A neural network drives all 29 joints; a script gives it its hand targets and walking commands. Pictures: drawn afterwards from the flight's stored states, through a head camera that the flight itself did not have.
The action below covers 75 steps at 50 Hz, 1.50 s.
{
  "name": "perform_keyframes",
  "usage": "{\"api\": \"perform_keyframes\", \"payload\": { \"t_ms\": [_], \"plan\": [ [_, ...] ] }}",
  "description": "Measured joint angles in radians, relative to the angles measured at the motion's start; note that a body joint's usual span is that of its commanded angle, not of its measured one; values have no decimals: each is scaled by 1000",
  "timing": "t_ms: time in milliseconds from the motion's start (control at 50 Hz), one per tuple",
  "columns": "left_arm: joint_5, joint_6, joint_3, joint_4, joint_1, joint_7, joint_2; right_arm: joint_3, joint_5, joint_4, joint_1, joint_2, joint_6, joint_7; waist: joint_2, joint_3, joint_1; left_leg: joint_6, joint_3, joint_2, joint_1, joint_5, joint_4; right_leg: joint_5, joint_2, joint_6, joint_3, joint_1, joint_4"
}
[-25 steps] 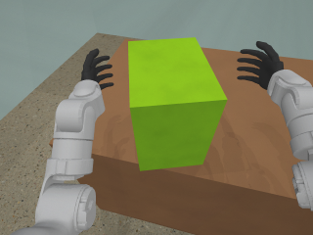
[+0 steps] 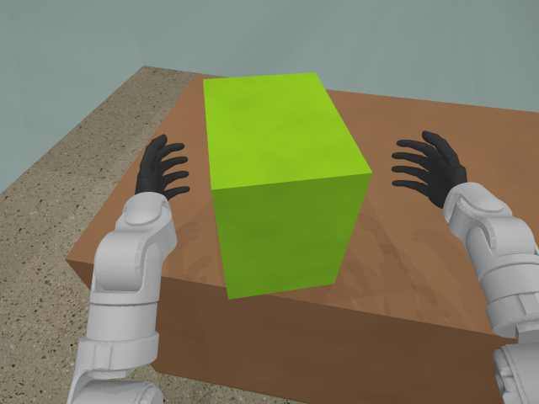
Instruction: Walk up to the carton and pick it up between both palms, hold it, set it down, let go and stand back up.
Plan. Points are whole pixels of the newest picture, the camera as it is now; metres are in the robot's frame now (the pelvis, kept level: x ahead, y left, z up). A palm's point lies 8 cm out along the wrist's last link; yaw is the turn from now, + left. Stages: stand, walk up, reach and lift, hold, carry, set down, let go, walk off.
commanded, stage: set down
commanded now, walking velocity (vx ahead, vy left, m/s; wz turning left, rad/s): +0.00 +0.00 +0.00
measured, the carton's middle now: (271, 186) +0.46 +0.04 +0.08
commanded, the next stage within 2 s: none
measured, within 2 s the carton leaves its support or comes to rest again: neither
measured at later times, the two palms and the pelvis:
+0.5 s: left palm (158, 241) +0.30 +0.18 +0.12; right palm (462, 245) +0.35 -0.23 +0.11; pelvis +0.00 +0.00 +0.00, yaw -1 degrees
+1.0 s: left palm (161, 282) +0.27 +0.17 +0.08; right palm (474, 306) +0.29 -0.25 +0.06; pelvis +0.01 +0.00 +0.00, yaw -2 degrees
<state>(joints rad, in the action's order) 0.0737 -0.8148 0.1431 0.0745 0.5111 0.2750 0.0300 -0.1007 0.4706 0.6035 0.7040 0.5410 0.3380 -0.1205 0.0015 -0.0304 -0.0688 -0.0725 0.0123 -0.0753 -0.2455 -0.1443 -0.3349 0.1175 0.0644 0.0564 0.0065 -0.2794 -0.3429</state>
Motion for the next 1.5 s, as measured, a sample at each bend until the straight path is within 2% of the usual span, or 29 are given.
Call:
{"api": "perform_keyframes", "payload": {
  "t_ms": [180, 360, 520, 680, 820, 1020, 1240, 1380, 1500],
  "plan": [
    [-16, 22, -3, 72, -112, -5, -14, -5, 12, -119, -134, 10, -24, 8, 3, 7, 17, 2, -11, 0, 29, 2, 16, 0, 3, 1, 16, 17, 1],
    [-30, 69, -20, 89, -193, -7, -34, 6, 3, -170, -239, -5, -52, 0, -2, 10, 20, 5, -9, 5, 51, 11, 33, -2, 1, 2, 21, 31, 3],
    [-33, 107, -59, 110, -286, 9, -50, 48, -14, -212, -338, -24, -76, -14, -10, 17, 23, 8, -7, 11, 66, 9, 35, 4, -2, 0, 25, 40, -7],
    [-53, 175, -80, 159, -379, 10, -68, 58, -31, -263, -445, -19, -141, -22, -12, 23, 24, 7, -8, 14, 74, 7, 38, 8, -4, -2, 29, 43, -9],
    [-52, 248, -111, 140, -452, 16, -76, 58, -39, -269, -528, -16, -191, -46, -17, 25, 26, 8, -9, 17, 83, 8, 49, 12, -5, -2, 33, 46, -9],
    [-73, 399, -139, 145, -578, 23, -91, 72, -52, -296, -670, -33, -312, -72, -24, 23, 23, 11, -15, 15, 85, 3, 55, 15, 0, 0, 43, 42, -10],
    [-104, 519, -146, 115, -699, 14, -123, 50, -42, -266, -791, -39, -424, -96, -34, 38, 23, 7, -15, 15, 110, -10, 49, 23, 3, -1, 50, 67, -10],
    [-108, 581, -146, 62, -744, 10, -118, 42, -62, -237, -855, -66, -464, -107, -41, 39, 20, 10, -11, 17, 107, -30, 19, 37, 2, -4, 49, 70, -28],
    [-104, 599, -167, 21, -771, 8, -107, 55, -84, -242, -888, -86, -471, -107, -39, 37, 29, 13, -11, 19, 108, -51, -10, 50, 0, -9, 51, 77, -42]
  ]
}}
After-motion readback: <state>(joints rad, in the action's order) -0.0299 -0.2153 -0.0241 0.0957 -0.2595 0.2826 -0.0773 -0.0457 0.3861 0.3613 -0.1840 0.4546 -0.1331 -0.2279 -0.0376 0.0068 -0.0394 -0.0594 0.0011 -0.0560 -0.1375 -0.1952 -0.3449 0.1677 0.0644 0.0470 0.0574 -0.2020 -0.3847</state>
